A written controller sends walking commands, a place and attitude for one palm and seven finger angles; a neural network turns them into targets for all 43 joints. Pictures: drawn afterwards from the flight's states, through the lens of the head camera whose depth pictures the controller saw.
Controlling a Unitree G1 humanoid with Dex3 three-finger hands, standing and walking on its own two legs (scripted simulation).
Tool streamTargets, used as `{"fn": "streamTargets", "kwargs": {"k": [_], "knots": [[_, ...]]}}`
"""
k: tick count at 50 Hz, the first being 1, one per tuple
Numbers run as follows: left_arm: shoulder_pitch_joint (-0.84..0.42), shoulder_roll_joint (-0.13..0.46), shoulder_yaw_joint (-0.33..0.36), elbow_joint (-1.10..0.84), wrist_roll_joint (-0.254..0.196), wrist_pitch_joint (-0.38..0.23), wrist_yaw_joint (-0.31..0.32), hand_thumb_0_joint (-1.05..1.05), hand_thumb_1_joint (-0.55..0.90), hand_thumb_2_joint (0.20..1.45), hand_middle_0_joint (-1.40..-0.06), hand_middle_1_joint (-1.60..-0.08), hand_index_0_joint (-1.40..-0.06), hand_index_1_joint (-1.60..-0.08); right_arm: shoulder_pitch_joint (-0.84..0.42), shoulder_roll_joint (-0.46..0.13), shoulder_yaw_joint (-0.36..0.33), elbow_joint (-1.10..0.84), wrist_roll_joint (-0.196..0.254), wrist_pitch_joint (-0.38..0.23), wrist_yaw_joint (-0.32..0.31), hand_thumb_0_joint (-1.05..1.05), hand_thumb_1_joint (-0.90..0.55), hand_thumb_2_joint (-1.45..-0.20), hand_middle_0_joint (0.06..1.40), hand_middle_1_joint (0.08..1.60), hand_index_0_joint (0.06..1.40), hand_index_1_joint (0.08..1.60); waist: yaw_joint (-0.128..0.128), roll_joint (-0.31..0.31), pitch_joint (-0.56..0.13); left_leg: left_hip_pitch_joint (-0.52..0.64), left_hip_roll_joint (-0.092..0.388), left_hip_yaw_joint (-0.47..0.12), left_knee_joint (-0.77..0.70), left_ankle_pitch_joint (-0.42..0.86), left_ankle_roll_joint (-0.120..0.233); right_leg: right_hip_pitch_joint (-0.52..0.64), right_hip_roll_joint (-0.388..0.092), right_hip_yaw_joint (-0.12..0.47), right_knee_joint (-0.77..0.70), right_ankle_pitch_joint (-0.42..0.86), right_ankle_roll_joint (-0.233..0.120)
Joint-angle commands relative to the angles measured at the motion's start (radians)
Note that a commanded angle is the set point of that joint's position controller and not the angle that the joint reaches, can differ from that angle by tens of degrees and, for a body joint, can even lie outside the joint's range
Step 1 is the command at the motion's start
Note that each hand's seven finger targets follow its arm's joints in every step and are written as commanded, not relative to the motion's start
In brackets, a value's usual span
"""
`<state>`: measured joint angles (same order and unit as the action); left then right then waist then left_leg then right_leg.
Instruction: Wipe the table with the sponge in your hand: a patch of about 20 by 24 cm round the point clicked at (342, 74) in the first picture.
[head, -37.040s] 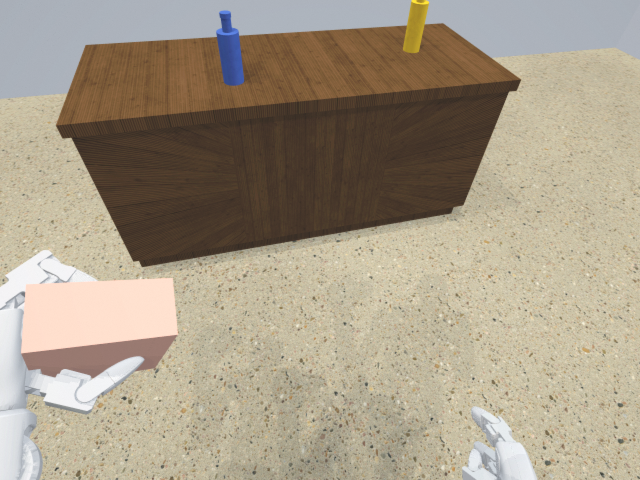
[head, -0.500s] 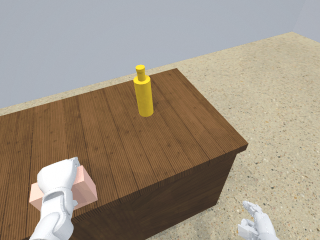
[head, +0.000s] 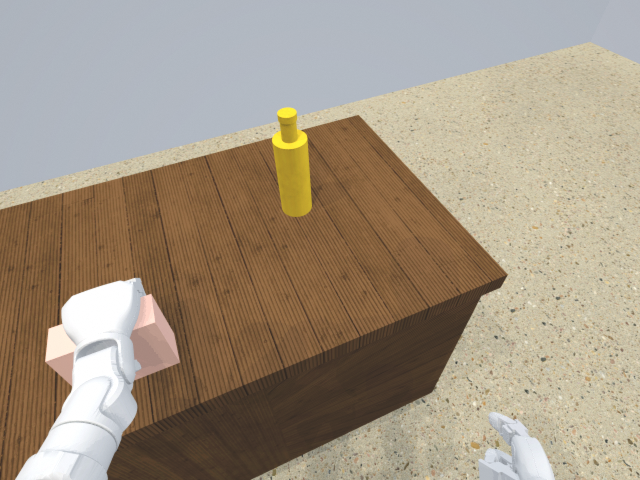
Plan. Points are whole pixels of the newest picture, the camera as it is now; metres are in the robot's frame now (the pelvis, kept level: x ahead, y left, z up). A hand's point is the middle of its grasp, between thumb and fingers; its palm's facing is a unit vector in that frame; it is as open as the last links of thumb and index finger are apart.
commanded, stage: wipe forward along the middle lane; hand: left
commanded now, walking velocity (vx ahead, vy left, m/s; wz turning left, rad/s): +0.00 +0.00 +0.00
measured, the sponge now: (123, 352) +0.27 +0.32 -0.04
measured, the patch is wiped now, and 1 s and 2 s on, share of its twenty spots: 1.00 1.00 1.00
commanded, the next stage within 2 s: slide back across to the first lane in 1.16 s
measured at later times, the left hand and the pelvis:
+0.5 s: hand (123, 305) +0.33 +0.33 +0.00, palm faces -0.11 +0.00 -0.99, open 9.5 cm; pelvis -0.01 +0.00 -0.01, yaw +0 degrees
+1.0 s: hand (120, 277) +0.38 +0.36 +0.00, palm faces -0.13 +0.00 -0.99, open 9.5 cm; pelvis +0.00 +0.01 -0.01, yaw +0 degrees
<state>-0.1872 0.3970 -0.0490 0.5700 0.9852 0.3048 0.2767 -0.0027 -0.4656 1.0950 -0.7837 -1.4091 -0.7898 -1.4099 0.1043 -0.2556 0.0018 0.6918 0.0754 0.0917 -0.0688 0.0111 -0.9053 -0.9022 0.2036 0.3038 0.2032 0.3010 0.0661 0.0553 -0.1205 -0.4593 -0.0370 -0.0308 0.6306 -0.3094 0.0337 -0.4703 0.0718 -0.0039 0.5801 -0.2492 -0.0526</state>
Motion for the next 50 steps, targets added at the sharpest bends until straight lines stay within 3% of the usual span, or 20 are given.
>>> {"fn": "streamTargets", "kwargs": {"k": [1,3,5,7,8,12,13,15,17,18,22,23,31,33,35,38,41,44,47,50], "knots": [[-0.177,0.137,0.029,-0.020,0.004,-0.010,0.012,0.000,0.100,1.300,-1.200,-1.600,-1.200,-1.600,-0.092,-0.138,-0.049,-0.140,0.002,-0.038,-0.002,0.000,-0.900,-0.900,0.200,0.300,0.200,0.300,-0.040,-0.118,-0.159,0.006,-0.003,-0.022,-0.053,0.115,0.013,0.111,-0.034,0.069,-0.068,0.154,-0.013],[-0.201,0.168,0.052,-0.008,0.011,-0.009,0.015,0.000,0.100,1.300,-1.200,-1.600,-1.200,-1.600,-0.085,-0.144,-0.050,-0.137,0.002,-0.033,-0.002,0.000,-0.900,-0.900,0.200,0.300,0.200,0.300,-0.038,-0.103,-0.159,0.003,-0.001,-0.031,-0.056,0.105,0.011,0.094,-0.031,0.064,-0.065,0.120,-0.018],[-0.236,0.132,0.012,0.007,0.010,-0.009,0.016,0.000,0.100,1.300,-1.200,-1.600,-1.200,-1.600,-0.080,-0.138,-0.049,-0.141,0.004,-0.033,-0.003,0.000,-0.900,-0.900,0.200,0.300,0.200,0.300,-0.047,-0.111,-0.157,-0.004,0.002,-0.026,-0.052,0.088,0.014,0.079,-0.034,0.050,-0.064,0.093,-0.011],[-0.268,0.139,0.011,0.033,0.013,-0.009,0.017,0.000,0.100,1.300,-1.200,-1.600,-1.200,-1.600,-0.069,-0.141,-0.049,-0.134,0.005,-0.031,-0.005,0.000,-0.900,-0.900,0.200,0.300,0.200,0.300,-0.054,-0.123,-0.156,-0.011,0.003,-0.025,-0.049,0.075,0.015,0.066,-0.034,0.050,-0.065,0.072,-0.009],[-0.291,0.176,0.042,0.032,0.015,-0.011,0.019,0.000,0.100,1.300,-1.200,-1.600,-1.200,-1.600,-0.062,-0.147,-0.051,-0.130,0.004,-0.030,-0.005,0.000,-0.900,-0.900,0.200,0.300,0.200,0.300,-0.052,-0.106,-0.168,-0.008,0.005,-0.029,-0.049,0.076,0.014,0.066,-0.032,0.053,-0.061,0.074,-0.014],[-0.286,0.169,0.032,0.077,0.014,-0.017,0.019,0.000,0.100,1.300,-1.200,-1.600,-1.200,-1.600,-0.048,-0.144,-0.050,-0.130,0.005,-0.025,-0.005,0.000,-0.900,-0.900,0.200,0.300,0.200,0.300,-0.050,-0.108,-0.183,-0.028,0.004,-0.023,-0.039,0.082,0.014,0.074,-0.035,0.048,-0.053,0.085,-0.010],[-0.291,0.209,0.065,0.085,0.017,-0.016,0.019,0.000,0.100,1.300,-1.200,-1.600,-1.200,-1.600,-0.046,-0.150,-0.051,-0.128,0.005,-0.023,-0.004,0.000,-0.900,-0.900,0.200,0.300,0.200,0.300,-0.044,-0.094,-0.195,-0.029,0.004,-0.028,-0.040,0.082,0.012,0.079,-0.033,0.053,-0.050,0.083,-0.014],[-0.340,0.166,0.016,0.112,0.023,-0.020,0.018,0.000,0.100,1.300,-1.200,-1.600,-1.200,-1.600,-0.038,-0.145,-0.047,-0.124,0.006,-0.021,-0.005,0.000,-0.900,-0.900,0.200,0.300,0.200,0.300,-0.062,-0.098,-0.173,-0.034,0.007,-0.030,-0.040,0.062,0.014,0.041,-0.032,0.036,-0.050,0.044,-0.010],[-0.395,0.175,0.012,0.134,0.032,-0.028,0.021,0.000,0.100,1.300,-1.200,-1.600,-1.200,-1.600,-0.031,-0.146,-0.046,-0.118,0.005,-0.023,-0.003,0.000,-0.900,-0.900,0.200,0.300,0.200,0.300,-0.073,-0.079,-0.146,-0.037,0.011,-0.031,-0.039,0.037,0.014,0.005,-0.031,0.032,-0.051,0.012,-0.012],[-0.393,0.199,0.039,0.137,0.031,-0.031,0.024,0.000,0.100,1.300,-1.200,-1.600,-1.200,-1.600,-0.024,-0.149,-0.049,-0.118,0.004,-0.022,-0.002,0.000,-0.900,-0.900,0.200,0.300,0.200,0.300,-0.062,-0.086,-0.173,-0.038,0.011,-0.032,-0.038,0.047,0.015,0.023,-0.030,0.036,-0.049,0.023,-0.014],[-0.406,0.211,0.044,0.180,0.028,-0.046,0.029,0.000,0.100,1.300,-1.200,-1.600,-1.200,-1.600,-0.004,-0.149,-0.049,-0.114,0.003,-0.020,-0.002,0.000,-0.900,-0.900,0.200,0.300,0.200,0.300,-0.068,-0.105,-0.203,-0.057,0.009,-0.022,-0.022,0.063,0.017,0.046,-0.034,0.041,-0.044,0.064,-0.007],[-0.419,0.243,0.071,0.188,0.031,-0.050,0.031,0.000,0.100,1.300,-1.200,-1.600,-1.200,-1.600,0.000,-0.153,-0.049,-0.109,0.002,-0.018,-0.001,0.000,-0.900,-0.900,0.200,0.300,0.200,0.300,-0.064,-0.099,-0.216,-0.061,0.011,-0.025,-0.022,0.067,0.016,0.050,-0.033,0.043,-0.039,0.066,-0.010],[-0.516,0.278,0.065,0.280,0.052,-0.073,0.035,0.000,0.100,1.300,-1.200,-1.600,-1.200,-1.600,0.037,-0.156,-0.048,-0.095,0.001,-0.014,0.001,0.000,-0.900,-0.900,0.200,0.300,0.200,0.300,-0.088,-0.087,-0.197,-0.098,0.008,-0.014,-0.008,0.052,0.023,0.031,-0.037,0.044,-0.043,0.058,-0.003],[-0.537,0.325,0.102,0.291,0.060,-0.085,0.038,0.000,0.100,1.300,-1.200,-1.600,-1.200,-1.600,0.050,-0.162,-0.052,-0.087,-0.001,-0.014,0.002,0.000,-0.900,-0.900,0.200,0.300,0.200,0.300,-0.082,-0.077,-0.226,-0.094,0.012,-0.016,-0.003,0.071,0.023,0.039,-0.035,0.046,-0.035,0.081,-0.007],[-0.545,0.296,0.073,0.307,0.059,-0.092,0.037,0.000,0.100,1.300,-1.200,-1.600,-1.200,-1.600,0.061,-0.158,-0.050,-0.088,0.000,-0.014,0.005,0.000,-0.900,-0.900,0.200,0.300,0.200,0.300,-0.089,-0.062,-0.232,-0.099,0.010,-0.011,0.004,0.080,0.023,0.035,-0.036,0.041,-0.029,0.096,-0.005],[-0.557,0.346,0.114,0.331,0.063,-0.107,0.040,0.000,0.100,1.300,-1.200,-1.600,-1.200,-1.600,0.077,-0.165,-0.055,-0.080,-0.003,-0.012,0.010,0.000,-0.900,-0.900,0.200,0.300,0.200,0.300,-0.083,-0.062,-0.265,-0.104,0.013,-0.012,0.013,0.105,0.024,0.050,-0.034,0.049,-0.022,0.133,-0.008],[-0.569,0.344,0.100,0.359,0.065,-0.114,0.042,0.000,0.100,1.300,-1.200,-1.600,-1.200,-1.600,0.097,-0.166,-0.056,-0.075,-0.003,-0.009,0.014,0.000,-0.900,-0.900,0.200,0.300,0.200,0.300,-0.094,-0.073,-0.263,-0.127,0.009,-0.006,0.024,0.110,0.025,0.056,-0.035,0.049,-0.019,0.157,-0.003],[-0.618,0.413,0.138,0.377,0.071,-0.122,0.046,0.000,0.100,1.300,-1.200,-1.600,-1.200,-1.600,0.110,-0.177,-0.056,-0.066,-0.004,-0.007,0.017,0.000,-0.900,-0.900,0.200,0.300,0.200,0.300,-0.095,-0.065,-0.266,-0.141,0.012,-0.007,0.028,0.112,0.027,0.057,-0.035,0.054,-0.015,0.160,-0.004],[-0.623,0.380,0.109,0.402,0.071,-0.124,0.044,0.000,0.100,1.300,-1.200,-1.600,-1.200,-1.600,0.125,-0.173,-0.058,-0.062,-0.002,-0.006,0.024,0.000,-0.900,-0.900,0.200,0.300,0.200,0.300,-0.104,-0.049,-0.260,-0.136,0.014,-0.003,0.031,0.116,0.028,0.036,-0.033,0.045,-0.016,0.162,-0.004],[-0.671,0.413,0.118,0.424,0.085,-0.129,0.041,0.000,0.100,1.300,-1.200,-1.600,-1.200,-1.600,0.144,-0.181,-0.060,-0.050,-0.004,-0.004,0.025,0.000,-0.900,-0.900,0.200,0.300,0.200,0.300,-0.117,-0.050,-0.276,-0.130,0.018,-0.011,0.036,0.124,0.028,0.011,-0.028,0.037,-0.008,0.148,-0.005]]}}
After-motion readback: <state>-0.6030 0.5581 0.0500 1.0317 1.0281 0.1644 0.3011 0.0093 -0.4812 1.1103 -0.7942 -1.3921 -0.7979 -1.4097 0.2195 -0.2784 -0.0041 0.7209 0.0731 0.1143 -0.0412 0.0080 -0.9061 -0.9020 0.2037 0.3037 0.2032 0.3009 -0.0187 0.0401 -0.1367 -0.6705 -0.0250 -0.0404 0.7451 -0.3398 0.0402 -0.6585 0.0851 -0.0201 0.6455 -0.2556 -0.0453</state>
